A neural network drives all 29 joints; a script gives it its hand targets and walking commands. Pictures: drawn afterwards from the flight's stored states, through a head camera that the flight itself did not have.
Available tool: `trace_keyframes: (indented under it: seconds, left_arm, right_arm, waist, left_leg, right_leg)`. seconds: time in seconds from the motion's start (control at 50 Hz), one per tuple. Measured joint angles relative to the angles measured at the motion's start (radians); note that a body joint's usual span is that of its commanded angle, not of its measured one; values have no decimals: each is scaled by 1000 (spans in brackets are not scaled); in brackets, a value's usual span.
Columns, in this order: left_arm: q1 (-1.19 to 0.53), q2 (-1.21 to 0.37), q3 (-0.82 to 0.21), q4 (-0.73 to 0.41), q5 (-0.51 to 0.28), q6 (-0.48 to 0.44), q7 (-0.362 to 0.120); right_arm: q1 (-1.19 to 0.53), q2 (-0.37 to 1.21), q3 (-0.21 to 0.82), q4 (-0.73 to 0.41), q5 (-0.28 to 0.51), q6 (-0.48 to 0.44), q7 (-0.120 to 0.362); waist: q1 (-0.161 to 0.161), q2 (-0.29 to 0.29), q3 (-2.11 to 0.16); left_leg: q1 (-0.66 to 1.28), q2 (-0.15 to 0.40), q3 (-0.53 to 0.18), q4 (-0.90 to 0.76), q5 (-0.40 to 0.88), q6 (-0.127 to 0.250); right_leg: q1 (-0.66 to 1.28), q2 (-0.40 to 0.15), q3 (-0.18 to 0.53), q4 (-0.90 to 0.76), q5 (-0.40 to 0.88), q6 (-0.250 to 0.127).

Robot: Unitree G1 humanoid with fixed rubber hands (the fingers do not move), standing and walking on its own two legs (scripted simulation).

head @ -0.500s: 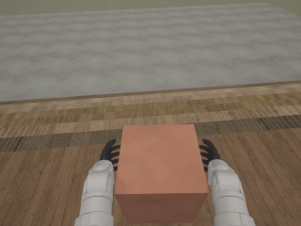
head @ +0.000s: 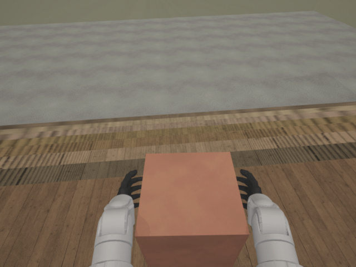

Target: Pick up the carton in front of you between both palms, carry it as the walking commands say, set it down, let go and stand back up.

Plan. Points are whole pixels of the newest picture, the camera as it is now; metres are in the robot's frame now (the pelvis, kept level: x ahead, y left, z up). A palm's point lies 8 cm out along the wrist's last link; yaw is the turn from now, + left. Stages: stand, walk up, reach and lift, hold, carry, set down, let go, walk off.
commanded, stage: reach and lift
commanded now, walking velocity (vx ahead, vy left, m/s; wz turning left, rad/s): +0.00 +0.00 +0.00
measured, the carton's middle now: (189, 214) +0.29 +0.00 -0.04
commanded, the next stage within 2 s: hold in 0.02 s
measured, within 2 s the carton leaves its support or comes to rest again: neither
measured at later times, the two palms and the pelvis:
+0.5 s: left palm (123, 204) +0.27 +0.15 +0.04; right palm (257, 203) +0.27 -0.15 +0.04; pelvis -0.01 +0.00 +0.00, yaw +0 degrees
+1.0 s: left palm (123, 202) +0.28 +0.15 +0.05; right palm (257, 201) +0.28 -0.15 +0.04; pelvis -0.01 +0.00 +0.00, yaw +0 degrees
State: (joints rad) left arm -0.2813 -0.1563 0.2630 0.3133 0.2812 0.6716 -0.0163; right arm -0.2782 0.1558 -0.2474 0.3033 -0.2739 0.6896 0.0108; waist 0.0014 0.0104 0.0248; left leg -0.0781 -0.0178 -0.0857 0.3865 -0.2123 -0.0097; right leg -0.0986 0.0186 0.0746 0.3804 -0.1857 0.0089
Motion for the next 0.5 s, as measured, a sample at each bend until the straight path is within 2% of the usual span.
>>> trace_keyframes:
  seconds: [0.2,0.5]
  left_arm:
    - [62,13,-66,-106,-31,69,12]
    - [8,2,-23,-63,-14,81,5]
  right_arm:
    - [59,-13,58,-103,29,66,-6]
    - [6,-2,13,-62,10,79,3]
  waist:
    - [0,-2,-10]
    - [1,-6,10]
  left_leg:
    - [46,-1,0,-41,17,2]
    - [30,-3,5,3,10,2]
  right_leg:
    - [48,-4,1,-44,17,2]
    - [27,-2,7,5,10,2]
